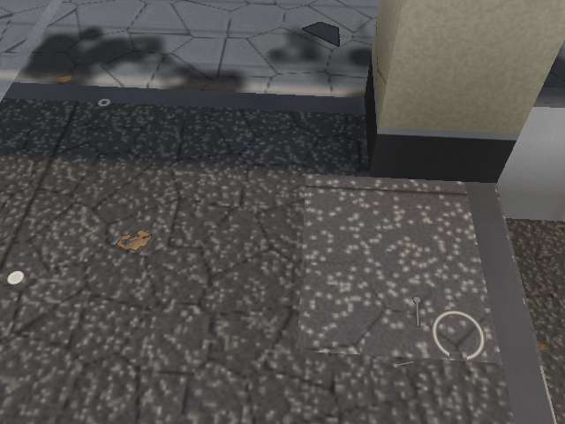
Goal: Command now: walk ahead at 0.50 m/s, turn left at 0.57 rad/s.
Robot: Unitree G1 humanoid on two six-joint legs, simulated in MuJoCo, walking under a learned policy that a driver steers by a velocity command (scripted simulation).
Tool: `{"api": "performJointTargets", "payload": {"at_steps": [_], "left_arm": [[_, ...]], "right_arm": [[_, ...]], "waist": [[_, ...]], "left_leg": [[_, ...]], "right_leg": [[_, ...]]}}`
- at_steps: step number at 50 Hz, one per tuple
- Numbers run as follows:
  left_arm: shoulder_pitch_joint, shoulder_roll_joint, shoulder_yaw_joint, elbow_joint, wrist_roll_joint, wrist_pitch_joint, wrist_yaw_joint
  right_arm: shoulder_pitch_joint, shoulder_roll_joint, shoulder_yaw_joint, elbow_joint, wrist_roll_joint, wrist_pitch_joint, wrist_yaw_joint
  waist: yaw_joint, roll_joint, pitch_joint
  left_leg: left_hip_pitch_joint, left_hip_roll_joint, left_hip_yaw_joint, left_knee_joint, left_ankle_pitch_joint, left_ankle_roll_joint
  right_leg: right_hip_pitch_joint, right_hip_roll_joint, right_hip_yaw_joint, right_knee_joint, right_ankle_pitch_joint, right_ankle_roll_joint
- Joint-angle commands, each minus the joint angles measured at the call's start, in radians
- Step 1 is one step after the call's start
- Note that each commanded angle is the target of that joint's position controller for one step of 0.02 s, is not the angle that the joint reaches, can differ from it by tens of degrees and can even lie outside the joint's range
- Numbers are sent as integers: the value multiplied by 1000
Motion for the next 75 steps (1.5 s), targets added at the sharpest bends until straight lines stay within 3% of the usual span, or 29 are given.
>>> {"api": "performJointTargets", "payload": {"at_steps": [1, 11, 13, 15, 16, 17, 18, 19, 21, 24, 28, 36, 40, 41, 42, 43, 44, 46, 47, 51, 55, 62, 64, 65, 66, 67, 68, 71, 75], "left_arm": [[47, 77, 16, -51, 11, 29, -9], [-295, 87, -4, -209, -10, 18, -24], [-249, 109, 0, -214, -13, 10, -20], [-47, 165, 21, -164, -15, -3, -2], [108, 193, 33, -134, -10, -14, 14], [272, 269, 47, -133, 17, -16, 33], [203, 341, 63, -140, 30, -7, 28], [125, 245, 52, -154, 7, 1, 19], [30, 112, 18, -162, -3, -2, 7], [73, 101, 12, -119, -14, -31, 0], [145, 125, 20, -82, -17, -52, -14], [238, 156, 27, -20, -17, -25, -10], [257, 163, 27, 16, -34, 2, 1], [268, 138, 17, 5, -44, -1, 2], [301, 51, -7, -44, -51, -4, 1], [364, 62, -2, -13, -78, 19, 14], [308, 109, 13, -5, -60, 36, 20], [231, 94, 18, -2, -36, 46, 14], [225, 90, 23, -1, -21, 60, 10], [246, 61, 37, -5, -16, 100, 0], [127, 43, 31, -63, -6, 123, -11], [57, 78, 32, -137, -12, 128, -16], [104, 116, 40, -130, -7, 102, -9], [109, 221, 57, -151, 2, 88, 4], [167, 296, 84, -143, -13, 95, 12], [158, 262, 83, -140, -16, 97, 14], [86, 228, 73, -151, -26, 100, 17], [-14, 163, 55, -178, -37, 100, 18], [49, 192, 67, -156, -35, 89, 18]], "right_arm": [[28, -132, -23, -51, 7, -37, -4], [190, -151, -25, -69, -12, -22, -14], [158, -168, -29, -85, -13, -25, -21], [86, -203, -36, -112, -13, -35, -12], [70, -191, -33, -116, -3, -42, -1], [91, -93, -5, -155, 4, -50, 5], [219, -39, 6, -190, 27, -44, 4], [205, -111, -1, -153, -14, -24, -4], [106, -107, -2, -161, -25, -10, 13], [95, -80, 3, -174, -37, 17, 37], [-12, -54, 15, -208, -37, 20, 48], [-267, -8, 61, -281, -29, -10, 56], [-73, -38, 49, -206, -51, -42, 30], [39, -89, 35, -173, -69, -54, 19], [156, -180, 17, -168, -82, -57, 5], [173, -204, 0, -154, -15, -42, -5], [116, -150, 11, -167, 6, -35, -7], [-34, -47, 43, -182, -5, -34, -15], [-74, -43, 44, -185, -5, -30, -23], [-107, -61, 32, -195, -16, -34, -34], [-91, -57, 28, -184, -24, -17, -40], [-68, -134, -10, -175, -27, 15, -26], [-20, -117, -12, -157, -32, 32, -24], [14, -41, 3, -181, -41, 43, -17], [-85, -56, 7, -226, -32, 64, -27], [-135, -72, 7, -238, -40, 69, -30], [-123, -70, 4, -228, -25, 64, -26], [-63, -93, -4, -194, -37, 54, -21], [-90, -68, 5, -218, -24, 69, -27]], "waist": [[32, 13, -35], [-100, 85, -26], [-62, 94, -33], [42, 73, -114], [126, 23, -204], [164, -95, -363], [42, -304, -383], [18, -131, -259], [0, 11, -79], [-18, -98, -65], [-4, -79, -52], [52, -90, -16], [-33, -76, -116], [-71, -34, -202], [-87, 170, -361], [-93, 273, -496], [-75, 148, -396], [-15, 110, -173], [16, 115, -127], [58, 124, -154], [33, 151, -110], [14, 123, -114], [29, -19, -112], [-2, -286, -103], [69, -300, -71], [58, -152, -65], [22, -117, -53], [-16, -100, -118], [11, -78, -130]], "left_leg": [[31, 253, -261, -186, 416, 135], [216, 258, -343, -103, 494, 72], [206, 276, -372, -65, 533, 43], [144, 250, -366, 112, 696, 3], [53, 182, -315, 324, 625, -23], [-87, 111, -234, 620, 228, -40], [-381, -13, -152, 820, -370, -57], [-444, 87, -166, 917, -287, -48], [-409, 155, -143, 855, -143, -66], [-353, 187, -127, 794, -100, -89], [-453, 188, -136, 701, -8, -113], [-340, 182, 26, 236, 98, -120], [-46, 109, 41, 17, 172, -62], [171, 204, -29, 29, 363, -44], [466, 537, -311, 142, 902, 38], [509, 628, -445, 115, 1136, 177], [404, 564, -320, 86, 1062, 148], [176, 477, -192, -13, 854, 65], [83, 444, -140, -54, 775, 42], [-43, 425, -17, -95, 678, 56], [-73, 423, 27, -128, 350, 57], [-62, 480, 23, -19, 114, 24], [-126, 404, 96, 166, -53, -85], [-308, 274, 186, 445, -359, -168], [-422, 140, 50, 598, -478, -186], [-444, 170, -32, 686, -407, -195], [-432, 181, -57, 688, -305, -192], [-388, 166, -48, 683, -177, -193], [-396, 158, -65, 595, -177, -208]], "right_leg": [[-85, -11, -24, -89, 63, 42], [-163, 68, -36, -511, 275, 25], [-45, 87, -18, -592, 240, 0], [237, 128, -21, -646, 157, -38], [462, 82, 10, -698, 165, -65], [689, -184, 274, -719, -61, -107], [777, -379, 765, -882, -78, -217], [643, -349, 758, -890, -200, -232], [411, -242, 416, -926, -52, -185], [325, -156, 180, -961, 239, -156], [365, -148, 70, -1008, 346, -189], [420, -109, -77, -956, 567, -157], [472, -77, -94, -653, 820, -93], [353, -34, -103, -503, 616, -64], [119, 45, -142, -208, -4, -30], [38, 152, -37, 12, -351, -22], [3, 107, 40, 44, -324, -27], [-21, 61, 22, -27, -214, -19], [17, 49, 11, -61, -156, -7], [91, 76, -32, -35, -64, 15], [66, 46, -49, -216, 3, 5], [192, 78, -114, -495, -53, -41], [314, 51, -6, -750, 77, -76], [386, -214, 349, -853, 333, -132], [323, -309, 493, -875, 482, -302], [329, -260, 438, -879, 433, -317], [307, -194, 350, -880, 370, -287], [356, -82, 240, -851, 454, -238], [408, -77, 281, -840, 424, -248]]}}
